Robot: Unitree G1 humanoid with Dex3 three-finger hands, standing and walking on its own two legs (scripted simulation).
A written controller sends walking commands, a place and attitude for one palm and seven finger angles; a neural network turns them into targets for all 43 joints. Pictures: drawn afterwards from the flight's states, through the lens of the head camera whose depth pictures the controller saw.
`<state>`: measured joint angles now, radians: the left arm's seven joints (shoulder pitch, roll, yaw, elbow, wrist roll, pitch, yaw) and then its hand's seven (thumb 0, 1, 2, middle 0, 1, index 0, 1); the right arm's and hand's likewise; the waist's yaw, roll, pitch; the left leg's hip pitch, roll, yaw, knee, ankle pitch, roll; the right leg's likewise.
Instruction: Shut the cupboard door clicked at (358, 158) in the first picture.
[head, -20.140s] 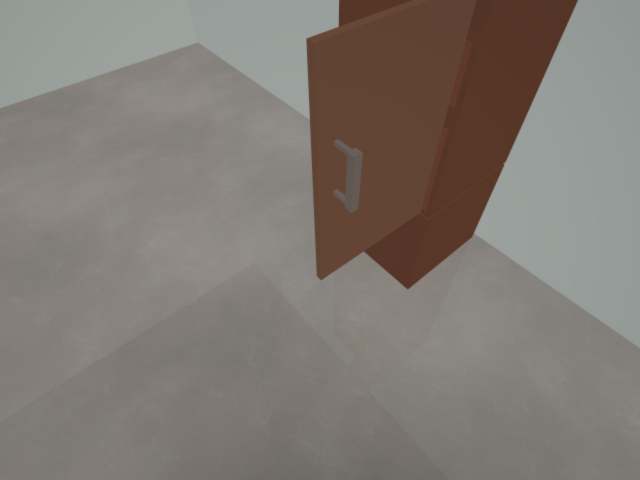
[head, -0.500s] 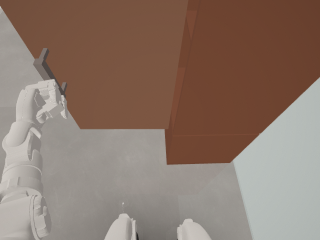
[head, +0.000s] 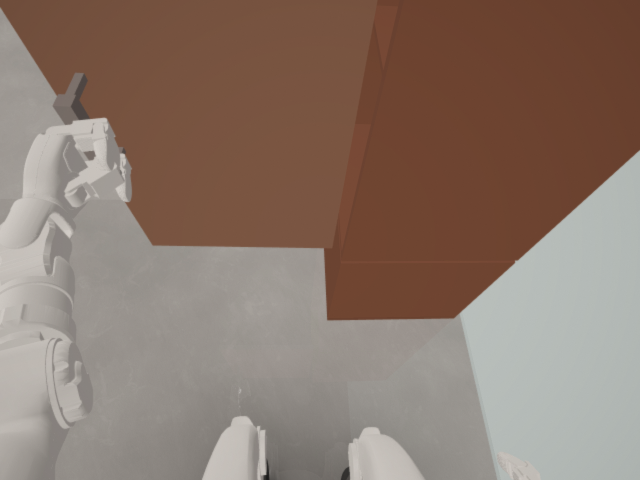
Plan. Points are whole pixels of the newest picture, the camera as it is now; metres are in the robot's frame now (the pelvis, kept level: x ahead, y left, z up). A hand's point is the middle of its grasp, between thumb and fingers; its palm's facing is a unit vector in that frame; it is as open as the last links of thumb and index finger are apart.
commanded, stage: push the door shut along its arc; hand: left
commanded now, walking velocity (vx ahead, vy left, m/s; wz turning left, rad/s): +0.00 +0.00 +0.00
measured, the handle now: (97, 133) +0.53 +0.27 +0.08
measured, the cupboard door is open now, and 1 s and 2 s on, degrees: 89 73 65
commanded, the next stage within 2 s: pull the fist back off the door in 1.38 s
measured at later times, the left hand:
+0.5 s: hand (118, 144) +0.50 +0.24 +0.09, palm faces -0.16 -0.99 -0.02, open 3.2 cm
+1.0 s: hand (169, 110) +0.56 +0.18 +0.09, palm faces -0.31 -0.95 -0.01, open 3.1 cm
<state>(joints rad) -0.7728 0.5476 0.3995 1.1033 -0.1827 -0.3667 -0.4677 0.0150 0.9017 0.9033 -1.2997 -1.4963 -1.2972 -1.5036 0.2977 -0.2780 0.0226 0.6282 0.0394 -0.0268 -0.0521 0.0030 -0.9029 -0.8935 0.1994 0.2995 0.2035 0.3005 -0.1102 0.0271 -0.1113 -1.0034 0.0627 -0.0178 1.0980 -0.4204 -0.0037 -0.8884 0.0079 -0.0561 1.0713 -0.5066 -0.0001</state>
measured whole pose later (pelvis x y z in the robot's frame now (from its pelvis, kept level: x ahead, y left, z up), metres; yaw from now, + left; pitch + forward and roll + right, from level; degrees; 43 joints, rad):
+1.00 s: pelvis -0.02 +0.02 -0.04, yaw -2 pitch +28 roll -7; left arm -1.33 0.76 0.30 1.33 -0.04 -0.19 -0.54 0.02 0.90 0.90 -1.30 -1.50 -1.29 -1.50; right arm 0.36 -0.28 0.08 0.67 0.00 -0.11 -0.05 0.00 -0.90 -0.89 0.20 0.30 0.21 0.30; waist -0.26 0.05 -0.10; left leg -1.33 0.07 -0.05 1.27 -0.44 0.03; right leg -1.18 0.02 -0.08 1.20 -0.50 0.02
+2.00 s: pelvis +0.00 +0.01 -0.02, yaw -3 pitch +28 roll -5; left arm -1.15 0.62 0.46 1.22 0.01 -0.23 -0.14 0.01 0.89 0.91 -1.30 -1.50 -1.29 -1.50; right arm 0.51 -0.24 0.04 0.64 -0.05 -0.01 0.05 0.00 -0.90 -0.89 0.20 0.30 0.20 0.30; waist -0.26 0.09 -0.10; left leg -1.21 0.09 -0.02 1.16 -0.44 0.00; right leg -1.09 0.04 -0.04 1.10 -0.49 0.01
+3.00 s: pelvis +0.02 +0.00 +0.05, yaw +0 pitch +8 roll -1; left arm -0.28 0.31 0.26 0.50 -0.26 -0.25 -0.26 0.01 0.90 0.90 -1.28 -1.47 -1.27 -1.48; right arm 0.33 -0.27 0.00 0.61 0.07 -0.01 -0.05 0.01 -0.90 -0.89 0.20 0.30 0.20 0.30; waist -0.05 0.06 -0.10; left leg -0.60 0.04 0.01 0.81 -0.35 0.00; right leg -0.50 0.00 -0.03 0.79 -0.43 0.00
